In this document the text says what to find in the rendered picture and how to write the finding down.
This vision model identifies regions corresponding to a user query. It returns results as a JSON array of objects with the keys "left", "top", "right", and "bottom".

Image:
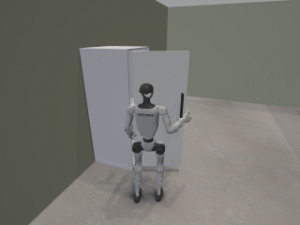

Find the right robot hand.
[{"left": 177, "top": 111, "right": 192, "bottom": 123}]

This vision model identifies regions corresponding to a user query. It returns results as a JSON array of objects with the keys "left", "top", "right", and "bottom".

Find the robot right forearm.
[{"left": 171, "top": 118, "right": 186, "bottom": 133}]

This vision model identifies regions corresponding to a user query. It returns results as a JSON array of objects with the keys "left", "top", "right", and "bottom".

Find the right robot upper arm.
[{"left": 157, "top": 106, "right": 174, "bottom": 134}]

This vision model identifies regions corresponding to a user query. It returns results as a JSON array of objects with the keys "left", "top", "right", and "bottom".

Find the robot left forearm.
[{"left": 125, "top": 125, "right": 134, "bottom": 137}]

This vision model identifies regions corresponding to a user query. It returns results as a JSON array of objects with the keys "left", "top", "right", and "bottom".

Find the handle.
[{"left": 179, "top": 93, "right": 184, "bottom": 118}]

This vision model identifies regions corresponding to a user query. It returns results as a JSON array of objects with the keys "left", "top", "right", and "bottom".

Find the fridge door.
[{"left": 132, "top": 51, "right": 190, "bottom": 167}]

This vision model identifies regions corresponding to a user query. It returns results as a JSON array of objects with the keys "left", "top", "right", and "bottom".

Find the robot shin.
[
  {"left": 134, "top": 165, "right": 142, "bottom": 196},
  {"left": 156, "top": 165, "right": 164, "bottom": 195}
]

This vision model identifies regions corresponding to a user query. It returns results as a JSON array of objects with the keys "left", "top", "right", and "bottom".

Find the left robot hand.
[{"left": 128, "top": 130, "right": 137, "bottom": 140}]

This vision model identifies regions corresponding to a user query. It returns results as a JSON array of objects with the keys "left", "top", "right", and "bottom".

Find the left robot upper arm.
[{"left": 125, "top": 104, "right": 137, "bottom": 131}]

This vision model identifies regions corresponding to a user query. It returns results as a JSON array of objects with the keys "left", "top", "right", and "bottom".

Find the left robot shin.
[{"left": 134, "top": 165, "right": 142, "bottom": 196}]

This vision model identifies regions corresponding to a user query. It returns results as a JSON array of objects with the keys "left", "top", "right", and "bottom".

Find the right robot shin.
[{"left": 156, "top": 165, "right": 164, "bottom": 195}]

